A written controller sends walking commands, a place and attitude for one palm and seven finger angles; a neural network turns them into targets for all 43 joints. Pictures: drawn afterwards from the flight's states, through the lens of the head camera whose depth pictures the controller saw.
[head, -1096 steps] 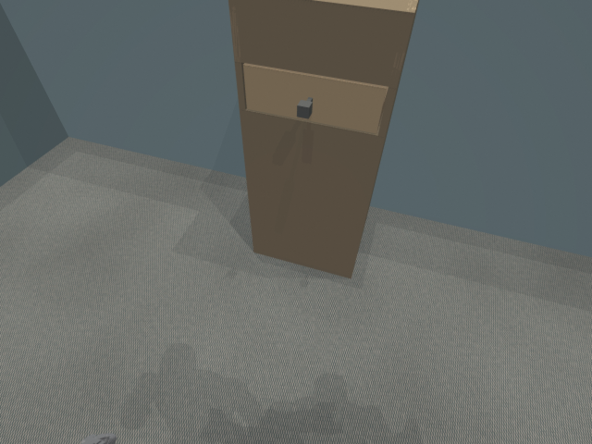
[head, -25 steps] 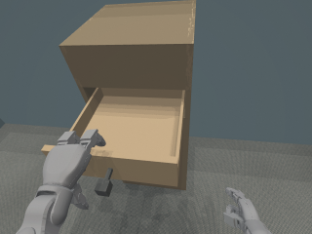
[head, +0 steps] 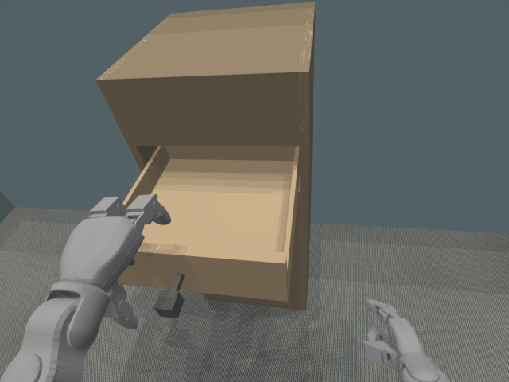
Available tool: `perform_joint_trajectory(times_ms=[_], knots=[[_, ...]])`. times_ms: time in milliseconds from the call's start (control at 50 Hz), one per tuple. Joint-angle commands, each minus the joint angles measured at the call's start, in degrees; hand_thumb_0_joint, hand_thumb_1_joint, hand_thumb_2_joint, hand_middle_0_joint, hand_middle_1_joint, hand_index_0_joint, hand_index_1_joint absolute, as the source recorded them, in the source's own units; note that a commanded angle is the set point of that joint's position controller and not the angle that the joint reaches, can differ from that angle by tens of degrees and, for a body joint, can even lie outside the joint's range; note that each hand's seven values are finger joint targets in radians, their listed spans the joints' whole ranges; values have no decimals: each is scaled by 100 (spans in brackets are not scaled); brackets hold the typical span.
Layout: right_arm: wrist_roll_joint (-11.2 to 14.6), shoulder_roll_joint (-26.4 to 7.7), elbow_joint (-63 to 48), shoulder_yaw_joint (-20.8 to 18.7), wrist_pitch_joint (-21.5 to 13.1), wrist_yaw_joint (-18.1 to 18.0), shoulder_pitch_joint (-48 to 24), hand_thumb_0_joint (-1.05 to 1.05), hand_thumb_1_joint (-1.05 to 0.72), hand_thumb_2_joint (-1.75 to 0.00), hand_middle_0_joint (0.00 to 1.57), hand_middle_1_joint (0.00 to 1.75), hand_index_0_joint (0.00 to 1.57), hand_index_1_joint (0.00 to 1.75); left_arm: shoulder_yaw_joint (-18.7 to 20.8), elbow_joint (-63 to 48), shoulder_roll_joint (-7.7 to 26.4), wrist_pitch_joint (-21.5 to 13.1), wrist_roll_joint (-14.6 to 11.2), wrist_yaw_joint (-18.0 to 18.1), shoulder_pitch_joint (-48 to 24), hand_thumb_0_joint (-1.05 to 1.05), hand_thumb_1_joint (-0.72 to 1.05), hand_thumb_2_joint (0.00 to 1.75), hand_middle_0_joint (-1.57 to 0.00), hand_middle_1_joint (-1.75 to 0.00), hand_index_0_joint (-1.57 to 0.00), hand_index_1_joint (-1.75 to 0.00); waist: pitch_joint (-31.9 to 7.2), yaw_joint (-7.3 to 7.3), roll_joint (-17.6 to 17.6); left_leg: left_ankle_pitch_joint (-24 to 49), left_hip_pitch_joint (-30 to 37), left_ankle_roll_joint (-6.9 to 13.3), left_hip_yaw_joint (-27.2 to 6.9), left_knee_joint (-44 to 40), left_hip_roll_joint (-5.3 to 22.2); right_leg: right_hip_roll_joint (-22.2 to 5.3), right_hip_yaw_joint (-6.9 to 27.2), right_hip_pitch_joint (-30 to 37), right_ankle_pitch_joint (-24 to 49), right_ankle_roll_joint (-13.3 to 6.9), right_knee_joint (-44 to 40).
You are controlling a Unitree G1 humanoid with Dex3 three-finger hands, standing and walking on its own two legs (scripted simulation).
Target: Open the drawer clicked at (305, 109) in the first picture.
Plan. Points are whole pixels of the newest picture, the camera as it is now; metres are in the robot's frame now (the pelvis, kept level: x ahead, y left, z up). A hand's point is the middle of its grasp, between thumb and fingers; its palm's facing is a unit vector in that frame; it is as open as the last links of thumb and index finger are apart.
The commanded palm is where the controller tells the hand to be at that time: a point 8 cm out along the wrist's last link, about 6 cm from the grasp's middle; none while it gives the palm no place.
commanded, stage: draw the hand back to the body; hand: left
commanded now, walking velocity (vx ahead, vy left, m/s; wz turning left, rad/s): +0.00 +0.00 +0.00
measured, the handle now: (173, 294) +0.25 +0.20 -0.01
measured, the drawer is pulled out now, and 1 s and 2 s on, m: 0.29 0.29 0.29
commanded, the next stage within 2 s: step back with the hand held close in 1.56 s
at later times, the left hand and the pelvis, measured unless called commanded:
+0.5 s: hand (108, 277) +0.20 +0.23 +0.13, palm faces +0.08 -0.09 -0.99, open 13.8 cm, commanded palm +0.17 +0.24 +0.19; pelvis +0.01 +0.00 +0.00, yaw +0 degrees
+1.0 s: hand (112, 248) +0.22 +0.22 +0.16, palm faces +0.35 -0.86 -0.38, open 11.8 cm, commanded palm +0.17 +0.27 +0.18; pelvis +0.03 +0.00 +0.00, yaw +0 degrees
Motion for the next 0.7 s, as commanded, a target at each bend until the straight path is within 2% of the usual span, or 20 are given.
perform_joint_trajectory(times_ms=[0,60,80,140,160,200,260,320,360,420,460,480,540,560,580,600,620,640,660,680], knots=[[-8,-449,-1039,-177,-370,-47,-1038,0,-90,-90,20,30,20,30,1061,-1121,1055,-211,-11,338,-543,0,-50,30,-30,-120,-30,-120,-781,46,-580,1056,33,42,-255,-168,4,-115,437,199,756,36,-416],[45,-508,-1098,-189,-424,-61,-1119,0,-90,-90,20,30,20,30,1420,-1240,1312,-284,-172,414,-382,0,-50,30,-30,-120,-30,-120,-739,27,-511,979,2,31,-296,-88,21,-93,564,143,773,17,-430],[-11,-494,-1104,-188,-423,-50,-950,0,-90,-90,20,30,20,30,1390,-1321,1294,-319,-102,430,-352,0,-50,30,-30,-120,-30,-120,-922,77,-436,997,23,40,-257,-70,14,-158,485,195,737,34,-390],[-5,-529,-1133,-237,-419,-86,-876,0,-90,-90,20,30,20,30,1398,-1274,1244,-391,-184,456,-25,0,-50,30,-30,-120,-30,-120,-733,27,-615,1018,14,52,-245,-21,13,-176,471,54,878,77,-400],[60,-535,-1161,-231,-476,-97,-1038,0,-90,-90,20,30,20,30,1533,-1290,1301,-391,-304,460,21,0,-50,30,-30,-120,-30,-120,-653,-15,-484,857,-1,42,-273,8,34,-134,575,-37,705,50,-444],[7,-531,-1094,-246,-478,-136,-853,0,-90,-90,20,30,20,30,1428,-1153,1274,-471,-241,453,-107,0,-50,30,-30,-120,-30,-120,-601,-54,-602,849,-17,57,-263,17,22,-184,478,-104,619,74,-441],[46,-570,-1184,-257,-547,-174,-950,0,-90,-90,20,30,20,30,1636,-1371,1437,-572,-333,498,31,0,-50,30,-30,-120,-30,-120,-764,-29,-332,790,67,47,-302,72,28,-175,582,-89,640,50,-440],[-6,-584,-1160,-299,-530,-207,-720,0,-90,-90,20,30,20,30,1690,-1236,1465,-687,-332,503,270,0,-50,30,-30,-120,-30,-120,-705,-9,-627,874,10,66,-278,97,35,-223,461,-119,734,94,-397],[47,-589,-1182,-286,-578,-223,-867,0,-90,-90,20,30,20,30,1905,-1257,1616,-704,-430,545,290,0,-50,30,-30,-120,-30,-120,-646,-34,-476,770,-8,44,-302,142,45,-196,584,-187,665,64,-415],[7,-578,-1170,-314,-542,-215,-695,0,-90,-90,20,30,20,30,1727,-1134,1415,-757,-380,558,391,0,-50,30,-30,-120,-30,-120,-568,-28,-523,822,-57,49,-291,117,53,-211,417,-280,609,88,-375],[51,-589,-1233,-299,-603,-218,-827,0,-90,-90,20,30,20,30,1921,-1298,1585,-760,-472,598,396,0,-50,30,-30,-120,-30,-120,-687,-18,-393,776,-38,28,-314,145,66,-195,490,-226,632,63,-343],[-2,-568,-1232,-290,-585,-201,-676,0,-90,-90,20,30,20,30,1834,-1341,1535,-759,-373,591,390,0,-50,30,-30,-120,-30,-120,-837,16,-375,845,-26,36,-302,144,69,-220,379,-203,592,72,-302],[-1,-604,-1252,-323,-543,-209,-630,0,-90,-90,20,30,20,30,1939,-1278,1613,-738,-386,608,663,0,-50,30,-30,-120,-30,-120,-724,5,-531,959,-70,43,-284,178,71,-233,403,-214,852,94,-284],[49,-175,-1442,-313,-1047,-332,-232,0,-90,-90,20,30,20,30,1778,-1904,-403,-1239,-4356,697,-270,0,-47,32,-30,-118,-30,-118,-492,-535,-705,505,539,181,-218,147,203,-121,203,-209,652,33,-375],[-26,-328,-1148,-291,-1314,-452,-7,0,-90,-90,20,30,20,30,2022,-648,-8,-1367,-4437,852,855,0,-43,33,-29,-115,-29,-115,-270,-443,-1100,405,413,151,-248,65,309,-84,138,-229,487,36,-268],[-14,-297,-1158,-278,-1377,-533,-36,0,-90,-90,20,30,20,30,2085,-1085,-151,-1470,-4864,857,1150,0,-40,34,-29,-113,-29,-113,-323,-338,-1368,582,318,121,-310,-64,293,-142,79,-22,611,86,-346],[-25,-350,-1145,-299,-1492,-590,-44,0,-90,-90,20,30,20,30,2281,-1545,128,-1629,-4951,910,894,0,-36,36,-29,-111,-29,-111,-620,-320,-1271,756,423,125,-246,-51,285,-202,127,149,782,117,-347],[-67,-318,-1115,-301,-1602,-638,-33,0,-90,-90,20,30,20,30,2359,-1777,190,-1730,-5004,955,821,0,-32,37,-29,-109,-29,-109,-717,-284,-990,844,469,119,-197,-38,261,-248,177,195,857,129,-367],[-90,-337,-992,-296,-1699,-655,-81,0,-90,-90,20,30,20,30,2494,-1793,318,-1781,-5034,1005,800,0,-29,39,-29,-107,-29,-107,-581,-275,-604,843,447,89,-181,-35,239,-232,238,154,823,94,-391],[-114,-254,-1015,-243,-1773,-644,6,0,-90,-90,20,30,20,30,2216,-1832,-30,-1822,-5039,994,812,0,-26,40,-28,-104,-28,-104,-489,-297,-399,895,380,74,-184,-80,228,-267,187,136,834,82,-399]])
